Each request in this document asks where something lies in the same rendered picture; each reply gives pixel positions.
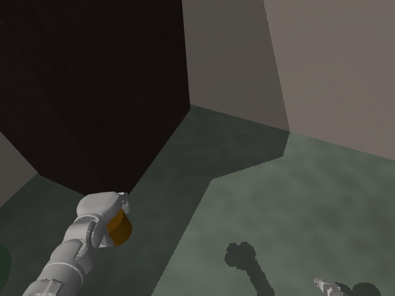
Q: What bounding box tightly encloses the left robot hand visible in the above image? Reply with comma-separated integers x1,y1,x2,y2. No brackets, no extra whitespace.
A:
77,191,130,248

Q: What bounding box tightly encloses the left robot arm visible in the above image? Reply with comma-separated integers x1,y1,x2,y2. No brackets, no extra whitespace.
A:
22,213,107,296

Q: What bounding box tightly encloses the right robot hand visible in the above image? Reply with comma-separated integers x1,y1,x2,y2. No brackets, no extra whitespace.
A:
314,276,348,296

